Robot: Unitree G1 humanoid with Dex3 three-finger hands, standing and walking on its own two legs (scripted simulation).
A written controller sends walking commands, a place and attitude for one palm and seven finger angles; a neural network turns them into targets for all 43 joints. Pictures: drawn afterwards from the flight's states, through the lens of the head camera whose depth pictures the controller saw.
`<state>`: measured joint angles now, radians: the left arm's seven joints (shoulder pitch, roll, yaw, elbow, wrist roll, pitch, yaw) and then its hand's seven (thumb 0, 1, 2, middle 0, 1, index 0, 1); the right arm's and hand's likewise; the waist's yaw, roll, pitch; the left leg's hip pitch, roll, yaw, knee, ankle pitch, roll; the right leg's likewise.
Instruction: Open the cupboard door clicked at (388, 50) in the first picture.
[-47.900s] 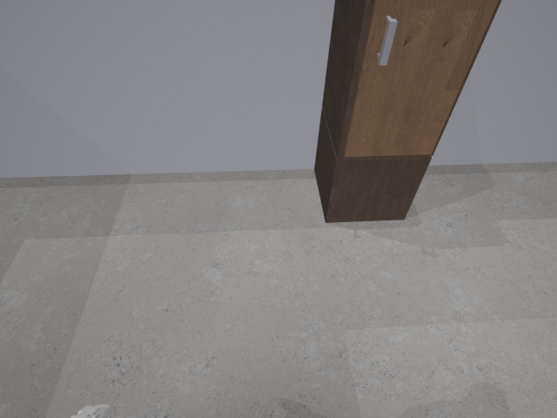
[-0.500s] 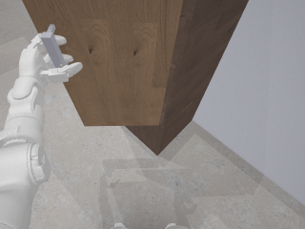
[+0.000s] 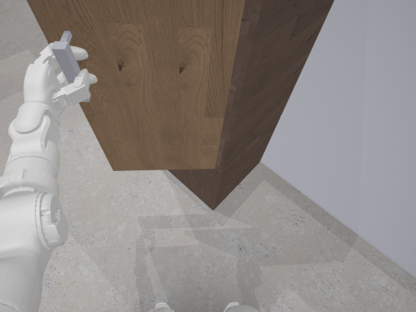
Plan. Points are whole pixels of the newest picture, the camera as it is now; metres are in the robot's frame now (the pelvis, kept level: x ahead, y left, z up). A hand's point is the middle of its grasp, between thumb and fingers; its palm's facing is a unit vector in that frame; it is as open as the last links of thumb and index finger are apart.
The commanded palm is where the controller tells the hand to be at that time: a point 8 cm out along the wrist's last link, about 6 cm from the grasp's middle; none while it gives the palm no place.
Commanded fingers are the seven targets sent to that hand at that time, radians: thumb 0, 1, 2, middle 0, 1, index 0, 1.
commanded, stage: pull the door open along its arc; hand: left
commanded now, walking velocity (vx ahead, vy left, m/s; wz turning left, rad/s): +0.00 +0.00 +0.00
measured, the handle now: (75, 67) +0.56 +0.22 +0.13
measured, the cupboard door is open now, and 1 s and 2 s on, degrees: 46 59 93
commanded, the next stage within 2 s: open thumb and fingers to let go in 1.62 s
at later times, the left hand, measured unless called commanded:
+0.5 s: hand (85, 116) +0.43 +0.18 +0.13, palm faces +0.09 -0.99 +0.07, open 6.3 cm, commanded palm +0.41 +0.23 +0.13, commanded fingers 0.00 0.90 0.90 -0.40 -1.35 -0.40 -1.35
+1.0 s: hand (98, 110) +0.45 +0.16 +0.13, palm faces +0.46 -0.89 +0.01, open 5.6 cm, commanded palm +0.38 +0.19 +0.13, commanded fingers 0.00 0.90 0.90 -0.40 -1.35 -0.40 -1.35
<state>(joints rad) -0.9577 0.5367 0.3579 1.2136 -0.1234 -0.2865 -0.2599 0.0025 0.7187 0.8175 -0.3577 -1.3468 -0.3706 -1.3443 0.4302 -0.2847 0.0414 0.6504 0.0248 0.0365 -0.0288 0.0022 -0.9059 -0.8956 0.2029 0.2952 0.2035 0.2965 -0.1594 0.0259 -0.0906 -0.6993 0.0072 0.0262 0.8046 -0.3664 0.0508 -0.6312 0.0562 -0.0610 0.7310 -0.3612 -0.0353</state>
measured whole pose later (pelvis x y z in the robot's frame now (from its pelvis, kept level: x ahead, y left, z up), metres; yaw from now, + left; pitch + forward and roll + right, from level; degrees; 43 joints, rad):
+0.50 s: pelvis +0.01 +0.00 +0.01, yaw +1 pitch +9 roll -2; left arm -0.55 0.28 0.27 0.68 -0.22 -0.13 -0.13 0.00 0.68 0.77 -0.32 -1.33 -0.31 -1.31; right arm 0.30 -0.26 0.02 0.59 0.05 0.02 -0.03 0.00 -0.91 -0.90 0.20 0.29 0.20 0.30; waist -0.05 0.03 -0.10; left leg -0.52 0.00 0.03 0.72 -0.36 0.05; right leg -0.46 0.05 -0.05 0.66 -0.37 -0.04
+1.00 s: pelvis -0.01 -0.02 +0.01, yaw +1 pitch +10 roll -1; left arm -0.69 0.22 0.31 0.87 -0.06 -0.24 0.35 -0.01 0.76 0.82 -0.35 -1.35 -0.35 -1.35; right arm 0.40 -0.25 0.00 0.72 -0.02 0.02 0.00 0.01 -0.91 -0.90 0.20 0.29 0.20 0.30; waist -0.09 0.04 -0.09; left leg -0.57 0.01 0.02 0.73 -0.32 0.02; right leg -0.52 0.06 -0.07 0.69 -0.34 -0.07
